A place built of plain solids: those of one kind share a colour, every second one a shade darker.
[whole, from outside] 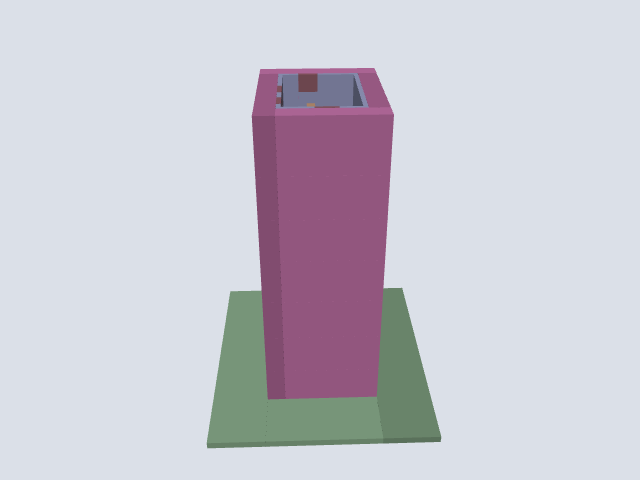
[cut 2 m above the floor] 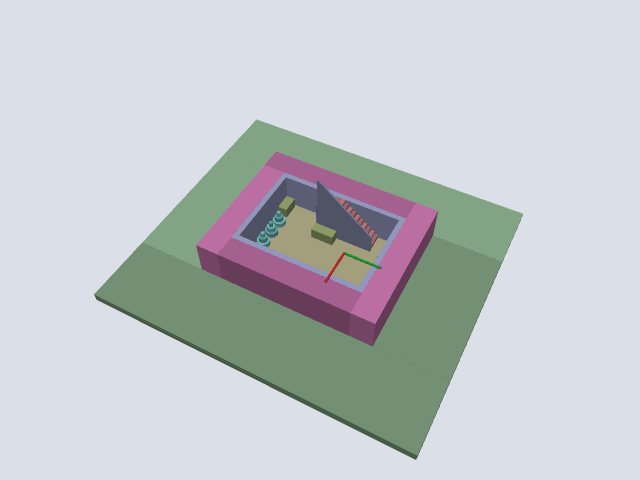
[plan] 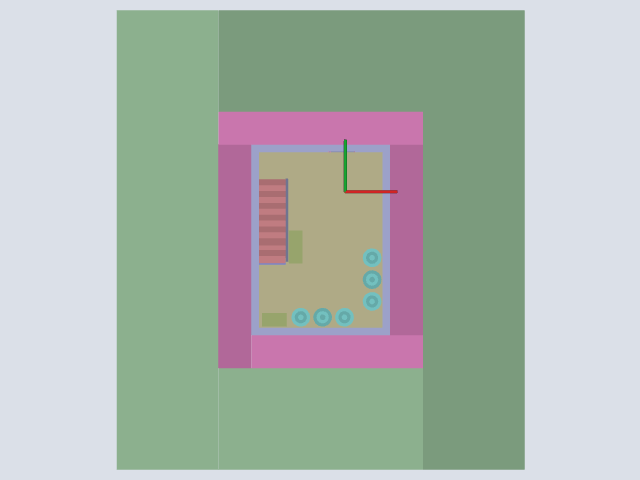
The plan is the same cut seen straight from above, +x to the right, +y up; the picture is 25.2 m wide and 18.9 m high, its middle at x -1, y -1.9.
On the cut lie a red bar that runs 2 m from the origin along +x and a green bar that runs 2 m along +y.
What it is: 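Pilots' lookouts, coast signal stations and time-ball towers of northern Europe's harbours, in general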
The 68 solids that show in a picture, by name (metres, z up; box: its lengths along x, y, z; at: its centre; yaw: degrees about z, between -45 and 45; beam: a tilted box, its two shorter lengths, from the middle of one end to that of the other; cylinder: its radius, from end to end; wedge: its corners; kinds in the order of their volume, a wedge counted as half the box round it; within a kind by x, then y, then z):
{
 "wall_fill_1": {"box": [1.3, 8.8, 3.02], "at": [-4.35, -2.55, 1.16]},
 "wall_fill_2": {"box": [1.3, 8.8, 2.99], "at": [-4.35, -2.55, 4.17]},
 "wall_fill_3": {"box": [1.3, 8.8, 3.02], "at": [-4.35, -2.55, 7.17]},
 "wall_fill_4": {"box": [1.3, 8.8, 3.21], "at": [-4.35, -2.55, 10.28]},
 "wall_fill_5": {"box": [1.3, 8.8, 3.02], "at": [-4.35, -2.55, 13.4]},
 "wall_fill_6": {"box": [1.3, 8.8, 2.95], "at": [-4.35, -2.55, 16.38]},
 "wall_fill_7": {"box": [1.3, 8.8, 3.76], "at": [-4.35, -2.55, 19.73]},
 "wall_fill_8": {"box": [8.06, 1.3, 3.02], "at": [-0.97, 2.5, 1.16]},
 "wall_fill_9": {"box": [8.06, 1.3, 3.76], "at": [-0.97, 2.5, 19.73]},
 "wall_fill_10": {"box": [6.76, 1.3, 3.02], "at": [-0.32, -6.3, 1.16]},
 "wall_fill_11": {"box": [6.76, 1.3, 2.99], "at": [-0.32, -6.3, 4.17]},
 "wall_fill_12": {"box": [6.76, 1.3, 3.02], "at": [-0.32, -6.3, 7.17]},
 "wall_fill_13": {"box": [6.76, 1.3, 3.21], "at": [-0.32, -6.3, 10.28]},
 "wall_fill_14": {"box": [6.76, 1.3, 3.02], "at": [-0.32, -6.3, 13.4]},
 "wall_fill_15": {"box": [6.76, 1.3, 2.95], "at": [-0.32, -6.3, 16.38]},
 "wall_fill_16": {"box": [6.76, 1.3, 3.76], "at": [-0.32, -6.3, 19.73]},
 "wall_fill_17": {"box": [1.3, 7.5, 3.02], "at": [2.41, -1.9, 1.16]},
 "wall_fill_18": {"box": [1.3, 7.5, 3.76], "at": [2.41, -1.9, 19.73]},
 "ground_garden_1": {"box": [4.0, 18.1, 0.5], "at": [-7.0, -1.9, -0.27]},
 "ground_garden_2": {"box": [8.06, 4.0, 0.5], "at": [-0.97, -8.95, -0.27]},
 "ground_garden_3": {"box": [8.06, 4.0, 0.5], "at": [-0.97, 5.15, -0.27]},
 "ground_garden_4": {"box": [4.0, 18.1, 0.5], "at": [5.06, -1.9, -0.27]},
 "wall_1": {"box": [0.3, 7.5, 3.02], "at": [-3.55, -1.9, 1.16]},
 "wall_2": {"box": [0.3, 2.89, 3.76], "at": [-3.55, 0.41, 19.73]},
 "wall_3": {"box": [1.37, 0.3, 3.76], "at": [-3.02, 1.7, 19.73]},
 "wall_4": {"box": [2.3, 0.3, 3.76], "at": [-2.55, -5.5, 19.73]},
 "wall_5": {"wedge": [[-2.35, -2.76, -0.05], [-2.35, -2.76, 4.0], [-2.35, 0.52, -0.05], [-2.35, 0.52, 1.16], [-2.25, -2.76, -0.05], [-2.25, -2.76, 4.0], [-2.25, 0.52, -0.05], [-2.25, 0.52, 1.16]]},
 "wall_6": {"box": [3.03, 0.3, 3.02], "at": [-2.19, 1.7, 1.16]},
 "wall_7": {"box": [1.32, 0.2, 1.31], "at": [-1.68, 1.75, 19.76]},
 "wall_8": {"box": [5.46, 0.3, 3.02], "at": [-0.97, -5.5, 1.16]},
 "wall_9": {"box": [1.05, 0.26, 2.1], "at": [-0.15, 1.73, 1.05]},
 "wall_10": {"box": [2.78, 0.3, 3.76], "at": [0.37, 1.7, 19.73]},
 "wall_11": {"box": [1.7, 0.3, 3.76], "at": [0.91, -5.5, 19.73]},
 "wall_12": {"box": [1.38, 0.3, 3.02], "at": [1.07, 1.7, 1.16]},
 "wall_13": {"box": [0.3, 7.5, 3.02], "at": [1.61, -1.9, 1.16]},
 "wall_14": {"box": [0.3, 7.5, 3.76], "at": [1.61, -1.9, 19.73]},
 "floor_1": {"box": [4.87, 6.91, 0.35], "at": [-0.97, -1.9, -0.18]},
 "step_1": {"box": [1.05, 0.29, 2.87], "at": [-2.88, -2.67, 1.39]},
 "step_2": {"box": [1.05, 0.29, 2.67], "at": [-2.88, -2.44, 1.28]},
 "step_3": {"box": [1.05, 0.29, 2.47], "at": [-2.88, -2.21, 1.18]},
 "step_4": {"box": [1.05, 0.29, 2.27], "at": [-2.88, -1.98, 1.08]},
 "step_5": {"box": [1.05, 0.29, 2.06], "at": [-2.88, -1.74, 0.98]},
 "step_6": {"box": [1.05, 0.29, 1.86], "at": [-2.88, -1.51, 0.88]},
 "step_7": {"box": [1.05, 0.29, 1.66], "at": [-2.88, -1.28, 0.78]},
 "step_8": {"box": [1.05, 0.29, 1.46], "at": [-2.88, -1.05, 0.68]},
 "step_9": {"box": [1.05, 0.29, 1.26], "at": [-2.88, -0.81, 0.58]},
 "step_10": {"box": [1.05, 0.29, 1.06], "at": [-2.88, -0.58, 0.48]},
 "step_11": {"box": [1.05, 0.29, 0.86], "at": [-2.88, -0.35, 0.38]},
 "step_12": {"box": [1.05, 0.29, 0.65], "at": [-2.88, -0.12, 0.28]},
 "step_13": {"box": [1.05, 0.29, 0.45], "at": [-2.88, 0.11, 0.18]},
 "step_14": {"box": [1.05, 0.29, 0.25], "at": [-2.88, 0.34, 0.08]},
 "storm_cones_1": {"cylinder": 0.37, "from": [-1.76, -4.94, -0.02], "to": [-1.76, -4.94, 0.3]},
 "storm_cones_2": {"cylinder": 0.24, "from": [-1.76, -4.94, 0.3], "to": [-1.76, -4.94, 0.6]},
 "storm_cones_3": {"cylinder": 0.37, "from": [-0.9, -4.94, -0.02], "to": [-0.9, -4.94, 0.3]},
 "storm_cones_4": {"cylinder": 0.24, "from": [-0.9, -4.94, 0.3], "to": [-0.9, -4.94, 0.6]},
 "storm_cones_5": {"cylinder": 0.37, "from": [-0.04, -4.94, -0.02], "to": [-0.04, -4.94, 0.3]},
 "storm_cones_6": {"cylinder": 0.24, "from": [-0.04, -4.94, 0.3], "to": [-0.04, -4.94, 0.6]},
 "storm_cones_7": {"cylinder": 0.37, "from": [1.05, -4.32, -0.02], "to": [1.05, -4.32, 0.3]},
 "storm_cones_8": {"cylinder": 0.24, "from": [1.05, -4.32, 0.3], "to": [1.05, -4.32, 0.6]},
 "storm_cones_9": {"cylinder": 0.37, "from": [1.05, -3.46, -0.02], "to": [1.05, -3.46, 0.3]},
 "storm_cones_10": {"cylinder": 0.24, "from": [1.05, -3.46, 0.3], "to": [1.05, -3.46, 0.6]},
 "storm_cones_11": {"cylinder": 0.37, "from": [1.05, -2.6, -0.02], "to": [1.05, -2.6, 0.3]},
 "storm_cones_12": {"cylinder": 0.24, "from": [1.05, -2.6, 0.3], "to": [1.05, -2.6, 0.6]},
 "wall_head_1": {"box": [1.32, 0.3, 1.2], "at": [-1.68, 1.7, 21.01]},
 "wall_head_2": {"box": [1.46, 0.3, 1.09], "at": [-0.67, -5.5, 21.07]},
 "chest_1": {"box": [0.98, 0.53, 0.65], "at": [-2.8, -5.04, 0.3]},
 "chest_2": {"box": [0.55, 1.3, 0.67], "at": [-1.96, -2.18, 0.31]},
 "floor_hda_1": {"box": [1.05, 0.12, 3.07], "at": [-2.88, -2.82, 1.49]}
}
